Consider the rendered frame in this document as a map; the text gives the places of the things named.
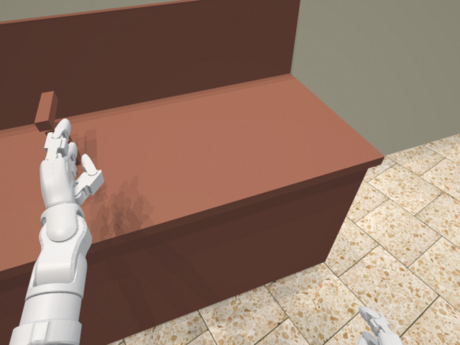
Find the robot left hand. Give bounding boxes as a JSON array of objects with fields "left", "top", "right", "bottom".
[{"left": 40, "top": 119, "right": 104, "bottom": 210}]

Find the robot left forearm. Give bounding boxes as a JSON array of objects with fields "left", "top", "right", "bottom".
[{"left": 9, "top": 203, "right": 92, "bottom": 345}]

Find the robot right hand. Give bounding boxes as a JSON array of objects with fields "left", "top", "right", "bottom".
[{"left": 358, "top": 305, "right": 403, "bottom": 345}]

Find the counter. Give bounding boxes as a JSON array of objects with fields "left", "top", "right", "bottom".
[{"left": 0, "top": 0, "right": 385, "bottom": 345}]

